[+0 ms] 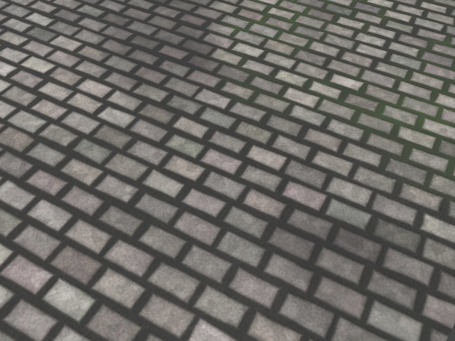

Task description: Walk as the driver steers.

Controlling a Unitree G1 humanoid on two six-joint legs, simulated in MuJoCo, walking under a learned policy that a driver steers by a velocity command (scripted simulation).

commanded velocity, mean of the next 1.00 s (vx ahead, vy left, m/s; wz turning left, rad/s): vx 0.14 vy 0.00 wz -0.30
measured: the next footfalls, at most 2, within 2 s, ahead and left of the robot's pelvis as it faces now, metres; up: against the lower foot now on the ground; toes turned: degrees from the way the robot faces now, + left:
right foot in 0.16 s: +0.25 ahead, -0.10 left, +0.00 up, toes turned -13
left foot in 0.76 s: +0.30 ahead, +0.09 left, +0.00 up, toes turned -18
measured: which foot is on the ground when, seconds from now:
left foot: down 0.00-0.18, up 0.20-0.74, down 0.76-1.00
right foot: up 0.00-0.14, down 0.16-1.00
